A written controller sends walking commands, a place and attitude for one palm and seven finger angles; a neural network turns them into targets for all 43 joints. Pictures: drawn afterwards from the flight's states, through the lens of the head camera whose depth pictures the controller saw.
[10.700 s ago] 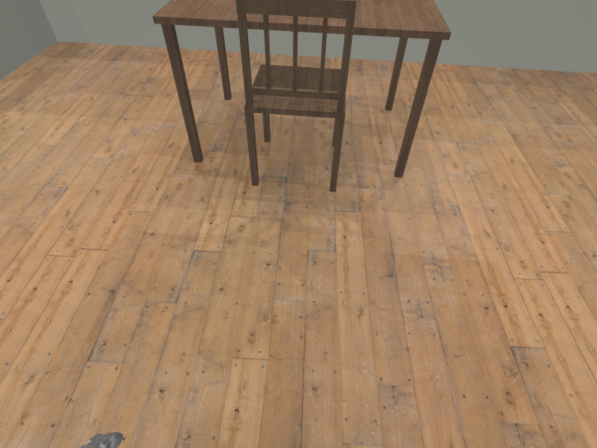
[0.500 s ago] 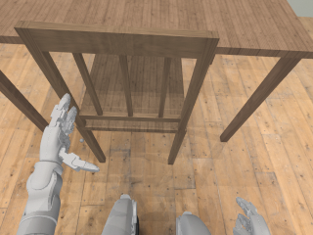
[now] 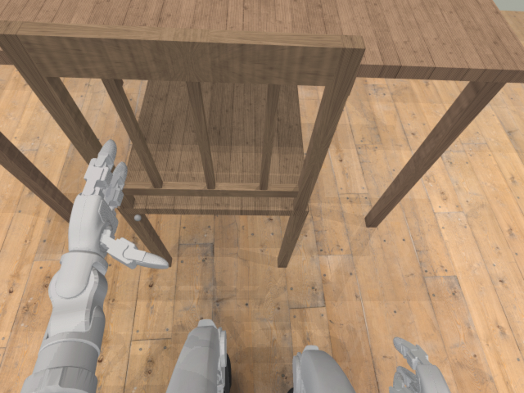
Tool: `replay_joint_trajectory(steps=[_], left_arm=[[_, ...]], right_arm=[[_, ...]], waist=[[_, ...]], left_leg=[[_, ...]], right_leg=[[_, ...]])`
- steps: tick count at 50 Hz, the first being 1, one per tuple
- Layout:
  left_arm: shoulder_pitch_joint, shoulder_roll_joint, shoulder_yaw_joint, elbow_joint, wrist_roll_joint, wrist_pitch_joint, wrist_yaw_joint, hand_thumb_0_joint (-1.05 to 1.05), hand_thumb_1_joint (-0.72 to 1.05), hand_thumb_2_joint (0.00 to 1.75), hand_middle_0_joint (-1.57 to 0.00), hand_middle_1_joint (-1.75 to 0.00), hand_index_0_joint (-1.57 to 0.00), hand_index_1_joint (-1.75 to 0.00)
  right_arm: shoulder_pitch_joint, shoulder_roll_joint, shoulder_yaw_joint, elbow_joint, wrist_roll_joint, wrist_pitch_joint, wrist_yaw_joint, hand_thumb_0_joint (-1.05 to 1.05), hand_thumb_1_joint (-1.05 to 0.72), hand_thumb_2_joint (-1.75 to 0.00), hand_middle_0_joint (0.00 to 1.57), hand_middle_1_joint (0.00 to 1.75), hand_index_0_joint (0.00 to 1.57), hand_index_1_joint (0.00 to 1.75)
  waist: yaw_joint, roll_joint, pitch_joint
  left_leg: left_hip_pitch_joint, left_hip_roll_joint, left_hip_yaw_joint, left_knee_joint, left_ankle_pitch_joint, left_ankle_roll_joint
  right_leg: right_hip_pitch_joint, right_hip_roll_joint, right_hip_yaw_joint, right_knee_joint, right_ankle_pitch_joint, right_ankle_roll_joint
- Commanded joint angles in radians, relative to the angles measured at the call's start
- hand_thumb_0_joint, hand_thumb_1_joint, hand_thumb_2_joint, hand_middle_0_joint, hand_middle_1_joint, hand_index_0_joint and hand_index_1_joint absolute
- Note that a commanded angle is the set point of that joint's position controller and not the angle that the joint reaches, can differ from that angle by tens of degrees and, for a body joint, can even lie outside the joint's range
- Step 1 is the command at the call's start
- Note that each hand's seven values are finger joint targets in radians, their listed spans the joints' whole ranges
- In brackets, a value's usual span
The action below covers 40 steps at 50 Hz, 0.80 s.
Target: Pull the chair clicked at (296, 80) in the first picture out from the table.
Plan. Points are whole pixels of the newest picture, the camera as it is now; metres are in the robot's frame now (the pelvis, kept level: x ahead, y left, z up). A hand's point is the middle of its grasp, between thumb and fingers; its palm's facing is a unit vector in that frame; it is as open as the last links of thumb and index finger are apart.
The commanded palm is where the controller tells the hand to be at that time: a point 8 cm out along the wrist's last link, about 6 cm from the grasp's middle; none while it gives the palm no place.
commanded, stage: aim the fingers beside a spindle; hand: left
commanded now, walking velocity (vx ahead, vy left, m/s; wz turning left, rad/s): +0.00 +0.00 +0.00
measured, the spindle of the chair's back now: (203, 143) +0.50 +0.12 +0.02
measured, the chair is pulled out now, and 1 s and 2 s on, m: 0.00 0.00 0.00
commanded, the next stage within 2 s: none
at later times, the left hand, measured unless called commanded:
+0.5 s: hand (128, 222) +0.35 +0.21 +0.03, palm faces +0.06 -1.00 -0.05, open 16.9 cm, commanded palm +0.33 +0.25 +0.02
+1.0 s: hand (124, 221) +0.35 +0.21 +0.02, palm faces +0.06 -1.00 -0.05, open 16.9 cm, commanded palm +0.33 +0.25 +0.02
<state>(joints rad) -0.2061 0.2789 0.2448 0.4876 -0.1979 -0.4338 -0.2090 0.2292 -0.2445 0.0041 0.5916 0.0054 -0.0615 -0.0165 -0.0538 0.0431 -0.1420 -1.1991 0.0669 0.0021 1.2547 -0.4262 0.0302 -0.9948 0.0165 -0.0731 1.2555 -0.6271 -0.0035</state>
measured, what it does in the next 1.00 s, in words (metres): stands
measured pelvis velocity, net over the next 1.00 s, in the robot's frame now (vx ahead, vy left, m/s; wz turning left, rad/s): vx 0.00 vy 0.00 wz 0.00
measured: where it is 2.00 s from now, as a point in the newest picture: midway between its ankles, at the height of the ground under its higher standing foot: outside the picture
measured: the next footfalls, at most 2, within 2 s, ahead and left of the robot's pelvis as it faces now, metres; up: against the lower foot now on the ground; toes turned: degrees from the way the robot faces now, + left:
none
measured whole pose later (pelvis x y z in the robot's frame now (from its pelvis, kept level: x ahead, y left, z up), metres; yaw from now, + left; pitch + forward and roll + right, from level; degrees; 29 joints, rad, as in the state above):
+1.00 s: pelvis +0.00 +0.00 +0.00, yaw +0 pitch +21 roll -4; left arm -0.18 0.31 0.28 0.50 -0.22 -0.43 -0.22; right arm 0.23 -0.24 0.01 0.58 0.01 -0.05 -0.01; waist -0.05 0.05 -0.15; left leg -1.20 0.07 0.00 1.25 -0.43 0.03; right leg -1.00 0.02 -0.07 1.25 -0.62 0.00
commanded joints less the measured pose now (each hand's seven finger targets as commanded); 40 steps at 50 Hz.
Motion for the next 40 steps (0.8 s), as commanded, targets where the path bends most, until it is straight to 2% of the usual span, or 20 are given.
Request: replay_joint_trajectory(steps=[1, 3, 4, 5, 6, 7, 11, 12, 14, 15, 22, 24, 27, 28, 29, 30, 31, 34, 36, 40], left_arm=[[-0.144, 0.191, 0.083, -0.182, -0.021, -0.062, 0.001, 0.0, -0.5, 0.3, -0.06, -0.08, -0.06, -0.08], [-0.138, 0.16, 0.058, -0.189, -0.028, -0.065, -0.007, 0.0, -0.5, 0.3, -0.06, -0.08, -0.06, -0.08], [-0.14, 0.169, 0.063, -0.182, -0.027, -0.068, -0.009, 0.0, -0.5, 0.3, -0.06, -0.08, -0.06, -0.08], [-0.175, 0.141, 0.028, -0.191, -0.025, -0.075, -0.013, 0.0, -0.5, 0.3, -0.06, -0.08, -0.06, -0.08], [-0.197, 0.146, 0.026, -0.21, -0.024, -0.084, -0.015, 0.0, -0.5, 0.3, -0.06, -0.08, -0.06, -0.08], [-0.198, 0.123, 0.0, -0.22, -0.02, -0.09, -0.018, 0.0, -0.5, 0.3, -0.06, -0.08, -0.06, -0.08], [-0.233, 0.164, 0.024, -0.235, -0.016, -0.108, -0.011, 0.0, -0.5, 0.3, -0.06, -0.08, -0.06, -0.08], [-0.242, 0.141, 0.007, -0.228, -0.015, -0.107, -0.009, 0.0, -0.5, 0.3, -0.06, -0.08, -0.06, -0.08], [-0.233, 0.18, 0.048, -0.209, -0.014, -0.103, 0.0, 0.0, -0.5, 0.3, -0.06, -0.08, -0.06, -0.08], [-0.199, 0.221, 0.093, -0.186, -0.012, -0.097, 0.005, 0.0, -0.5, 0.3, -0.06, -0.08, -0.06, -0.08], [-0.11, 0.212, 0.108, -0.191, -0.031, -0.076, -0.016, 0.0, -0.5, 0.3, -0.06, -0.08, -0.06, -0.08], [-0.133, 0.173, 0.065, -0.225, -0.041, -0.08, -0.031, 0.0, -0.5, 0.3, -0.06, -0.08, -0.06, -0.08], [-0.178, 0.139, 0.023, -0.189, -0.046, -0.08, -0.047, 0.0, -0.5, 0.3, -0.06, -0.08, -0.06, -0.08], [-0.185, 0.154, 0.035, -0.179, -0.043, -0.084, -0.049, 0.0, -0.5, 0.3, -0.06, -0.08, -0.06, -0.08], [-0.191, 0.135, 0.018, -0.172, -0.044, -0.084, -0.053, 0.0, -0.5, 0.3, -0.06, -0.08, -0.06, -0.08], [-0.218, 0.143, 0.015, -0.197, -0.039, -0.093, -0.053, 0.0, -0.5, 0.3, -0.06, -0.08, -0.06, -0.08], [-0.208, 0.149, 0.026, -0.208, -0.04, -0.097, -0.051, 0.0, -0.5, 0.3, -0.06, -0.08, -0.06, -0.08], [-0.225, 0.156, 0.021, -0.237, -0.025, -0.106, -0.033, 0.0, -0.5, 0.3, -0.06, -0.08, -0.06, -0.08], [-0.23, 0.186, 0.045, -0.254, -0.016, -0.105, -0.012, 0.0, -0.5, 0.3, -0.06, -0.08, -0.06, -0.08], [-0.221, 0.228, 0.097, -0.193, -0.004, -0.088, 0.018, 0.0, -0.5, 0.3, -0.06, -0.08, -0.06, -0.08]], right_arm=[[0.028, -0.161, -0.063, -0.125, 0.01, -0.035, -0.011, 0.0, -0.9, -0.9, 0.2, 0.3, 0.2, 0.3], [0.026, -0.159, -0.065, -0.126, 0.013, -0.035, -0.011, 0.0, -0.9, -0.9, 0.2, 0.3, 0.2, 0.3], [0.029, -0.162, -0.065, -0.122, 0.014, -0.034, -0.012, 0.0, -0.9, -0.9, 0.2, 0.3, 0.2, 0.3], [0.03, -0.16, -0.063, -0.121, 0.014, -0.038, -0.012, 0.0, -0.9, -0.9, 0.2, 0.3, 0.2, 0.3], [0.03, -0.161, -0.066, -0.115, 0.014, -0.042, -0.014, 0.0, -0.9, -0.9, 0.2, 0.3, 0.2, 0.3], [0.029, -0.161, -0.068, -0.114, 0.012, -0.046, -0.014, 0.0, -0.9, -0.9, 0.2, 0.3, 0.2, 0.3], [0.032, -0.167, -0.07, -0.101, 0.009, -0.055, -0.021, 0.0, -0.9, -0.9, 0.2, 0.3, 0.2, 0.3], [0.031, -0.164, -0.068, -0.098, 0.007, -0.056, -0.021, 0.0, -0.9, -0.9, 0.2, 0.3, 0.2, 0.3], [0.029, -0.166, -0.068, -0.095, 0.006, -0.052, -0.021, 0.0, -0.9, -0.9, 0.2, 0.3, 0.2, 0.3], [0.033, -0.167, -0.067, -0.096, 0.005, -0.048, -0.021, 0.0, -0.9, -0.9, 0.2, 0.3, 0.2, 0.3], [0.02, -0.156, -0.062, -0.133, 0.011, -0.032, -0.012, 0.0, -0.9, -0.9, 0.2, 0.3, 0.2, 0.3], [0.015, -0.154, -0.063, -0.13, 0.013, -0.039, -0.011, 0.0, -0.9, -0.9, 0.2, 0.3, 0.2, 0.3], [0.021, -0.161, -0.063, -0.113, 0.016, -0.046, -0.018, 0.0, -0.9, -0.9, 0.2, 0.3, 0.2, 0.3], [0.026, -0.165, -0.066, -0.105, 0.016, -0.048, -0.02, 0.0, -0.9, -0.9, 0.2, 0.3, 0.2, 0.3], [0.025, -0.165, -0.066, -0.105, 0.015, -0.051, -0.021, 0.0, -0.9, -0.9, 0.2, 0.3, 0.2, 0.3], [0.026, -0.166, -0.066, -0.104, 0.017, -0.056, -0.023, 0.0, -0.9, -0.9, 0.2, 0.3, 0.2, 0.3], [0.024, -0.166, -0.069, -0.102, 0.014, -0.059, -0.023, 0.0, -0.9, -0.9, 0.2, 0.3, 0.2, 0.3], [0.023, -0.166, -0.068, -0.103, 0.01, -0.062, -0.022, 0.0, -0.9, -0.9, 0.2, 0.3, 0.2, 0.3], [0.022, -0.166, -0.065, -0.104, 0.006, -0.062, -0.019, 0.0, -0.9, -0.9, 0.2, 0.3, 0.2, 0.3], [0.026, -0.166, -0.06, -0.104, 0.002, -0.045, -0.019, 0.0, -0.9, -0.9, 0.2, 0.3, 0.2, 0.3]], waist=[[0.008, 0.02, -0.386], [-0.003, 0.012, -0.376], [-0.001, 0.02, -0.36], [-0.02, 0.021, -0.348], [-0.019, 0.036, -0.357], [-0.024, 0.055, -0.366], [-0.023, 0.057, -0.381], [-0.029, 0.047, -0.381], [-0.015, 0.042, -0.382], [0.001, 0.042, -0.381], [0.022, 0.039, -0.408], [0.006, 0.054, -0.403], [-0.032, 0.003, -0.345], [-0.031, 0.003, -0.338], [-0.035, 0.001, -0.334], [-0.036, 0.029, -0.337], [-0.024, 0.047, -0.364], [-0.018, 0.06, -0.388], [-0.006, 0.098, -0.405], [0.001, 0.051, -0.39]], left_leg=[[0.481, -0.029, -0.059, -0.147, 0.19, -0.001], [0.473, -0.031, -0.054, -0.147, 0.179, 0.0], [0.472, -0.029, -0.057, -0.15, 0.171, -0.002], [0.473, -0.029, -0.061, -0.144, 0.163, 0.002], [0.484, -0.028, -0.063, -0.141, 0.159, 0.0], [0.506, -0.027, -0.067, -0.141, 0.157, -0.001], [0.523, -0.024, -0.079, -0.138, 0.152, -0.002], [0.52, -0.028, -0.076, -0.135, 0.155, 0.001], [0.496, -0.028, -0.069, -0.132, 0.147, 0.0], [0.487, -0.03, -0.067, -0.131, 0.157, 0.001], [0.477, -0.033, -0.047, -0.14, 0.208, 0.0], [0.486, -0.032, -0.047, -0.136, 0.204, 0.001], [0.438, -0.03, -0.052, -0.124, 0.144, 0.008], [0.433, -0.028, -0.058, -0.124, 0.125, 0.006], [0.427, -0.031, -0.057, -0.121, 0.115, 0.008], [0.448, -0.029, -0.062, -0.121, 0.12, 0.007], [0.471, -0.03, -0.064, -0.124, 0.125, 0.004], [0.509, -0.026, -0.077, -0.132, 0.135, 0.0], [0.528, -0.027, -0.082, -0.136, 0.147, -0.003], [0.49, -0.028, -0.079, -0.138, 0.14, -0.001]], right_leg=[[0.014, 0.019, 0.019, -0.204, 0.278, -0.023], [0.013, 0.019, 0.022, -0.21, 0.276, -0.02], [0.005, 0.02, 0.019, -0.211, 0.263, -0.022], [-0.014, 0.021, 0.017, -0.21, 0.251, -0.021], [-0.024, 0.018, 0.018, -0.209, 0.243, -0.021], [-0.041, 0.018, 0.017, -0.209, 0.234, -0.022], [-0.055, 0.018, 0.016, -0.203, 0.219, -0.025], [-0.055, 0.016, 0.017, -0.206, 0.223, -0.023], [-0.038, 0.017, 0.022, -0.205, 0.222, -0.023], [-0.023, 0.02, 0.022, -0.201, 0.231, -0.026], [0.048, 0.02, 0.031, -0.202, 0.309, -0.024], [0.033, 0.019, 0.031, -0.209, 0.304, -0.022], [-0.009, 0.02, 0.032, -0.218, 0.253, -0.015], [-0.025, 0.021, 0.03, -0.216, 0.225, -0.017], [-0.032, 0.02, 0.03, -0.217, 0.214, -0.016], [-0.042, 0.02, 0.027, -0.211, 0.211, -0.022], [-0.045, 0.019, 0.026, -0.21, 0.208, -0.022], [-0.063, 0.019, 0.017, -0.197, 0.201, -0.025], [-0.063, 0.019, 0.015, -0.19, 0.204, -0.029], [-0.042, 0.024, 0.016, -0.191, 0.205, -0.028]])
